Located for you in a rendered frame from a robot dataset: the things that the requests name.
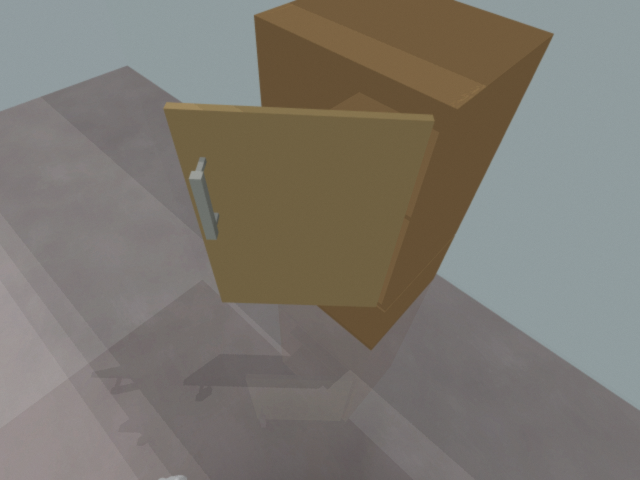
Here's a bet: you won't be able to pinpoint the handle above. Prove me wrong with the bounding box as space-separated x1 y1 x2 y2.
189 157 219 240

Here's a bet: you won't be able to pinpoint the cupboard door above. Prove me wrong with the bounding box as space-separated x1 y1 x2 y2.
163 102 435 307

